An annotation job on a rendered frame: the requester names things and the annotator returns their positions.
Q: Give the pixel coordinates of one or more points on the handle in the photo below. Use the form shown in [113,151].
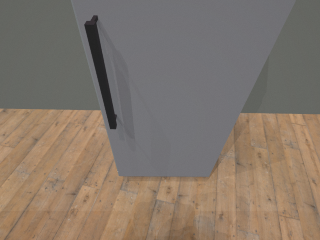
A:
[98,60]

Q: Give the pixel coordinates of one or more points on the fridge door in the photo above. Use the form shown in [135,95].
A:
[179,74]

